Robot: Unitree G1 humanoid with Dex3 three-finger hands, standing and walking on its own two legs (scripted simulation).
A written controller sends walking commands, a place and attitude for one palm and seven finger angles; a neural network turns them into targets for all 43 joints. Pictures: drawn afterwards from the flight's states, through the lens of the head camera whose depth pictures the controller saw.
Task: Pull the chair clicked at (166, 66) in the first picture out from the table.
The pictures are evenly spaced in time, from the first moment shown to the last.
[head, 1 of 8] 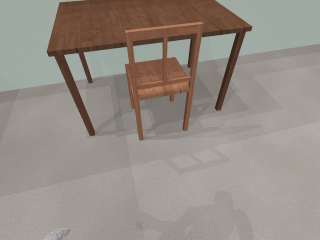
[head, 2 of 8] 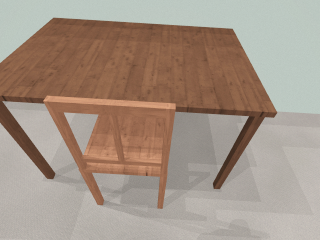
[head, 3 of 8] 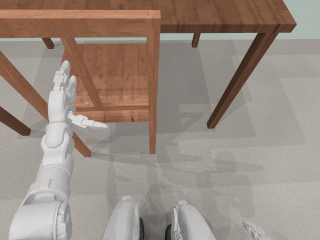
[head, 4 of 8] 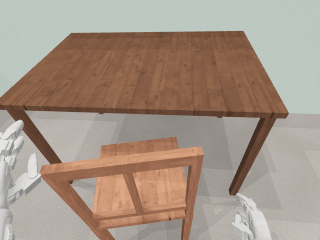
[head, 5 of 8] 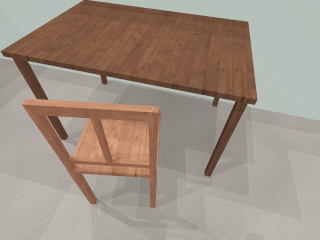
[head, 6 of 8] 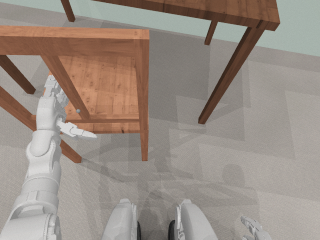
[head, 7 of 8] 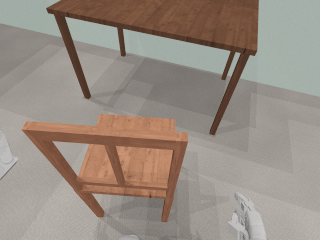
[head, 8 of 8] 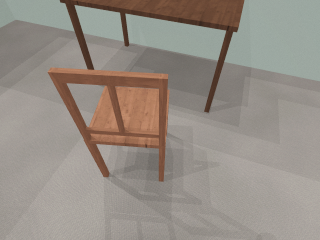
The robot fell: no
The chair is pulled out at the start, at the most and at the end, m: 0.00 0.62 0.62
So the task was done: yes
